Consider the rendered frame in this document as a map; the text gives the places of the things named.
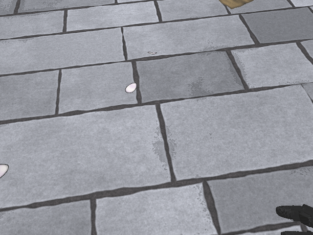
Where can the right robot hand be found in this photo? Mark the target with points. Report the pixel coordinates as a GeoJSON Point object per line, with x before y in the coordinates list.
{"type": "Point", "coordinates": [303, 213]}

